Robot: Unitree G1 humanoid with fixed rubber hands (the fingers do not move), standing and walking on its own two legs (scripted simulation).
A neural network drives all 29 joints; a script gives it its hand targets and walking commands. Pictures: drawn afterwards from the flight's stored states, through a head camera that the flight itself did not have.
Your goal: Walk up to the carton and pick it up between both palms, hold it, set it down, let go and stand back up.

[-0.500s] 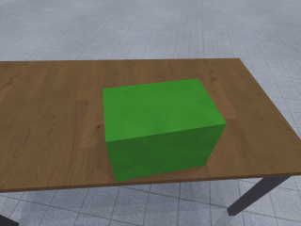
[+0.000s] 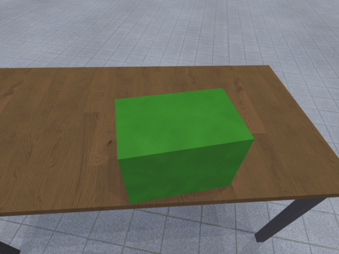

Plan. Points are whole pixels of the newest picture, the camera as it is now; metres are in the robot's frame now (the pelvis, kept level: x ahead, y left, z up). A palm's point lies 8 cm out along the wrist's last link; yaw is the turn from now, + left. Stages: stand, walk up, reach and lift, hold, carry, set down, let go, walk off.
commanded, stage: stand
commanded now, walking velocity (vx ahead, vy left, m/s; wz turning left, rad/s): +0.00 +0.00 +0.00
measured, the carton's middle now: (176, 145) +0.40 -0.01 +0.02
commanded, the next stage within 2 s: none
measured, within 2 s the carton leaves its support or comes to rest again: neither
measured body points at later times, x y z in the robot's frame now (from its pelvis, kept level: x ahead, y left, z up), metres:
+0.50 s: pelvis +0.00 +0.00 +0.00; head +0.01 +0.00 +0.45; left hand +0.00 +0.23 -0.16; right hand -0.01 -0.23 -0.16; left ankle -0.01 +0.14 -0.74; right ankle +0.00 -0.13 -0.74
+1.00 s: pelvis +0.00 +0.00 +0.00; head +0.01 +0.00 +0.45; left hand +0.00 +0.23 -0.16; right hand -0.01 -0.23 -0.16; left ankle -0.01 +0.14 -0.74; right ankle +0.00 -0.13 -0.74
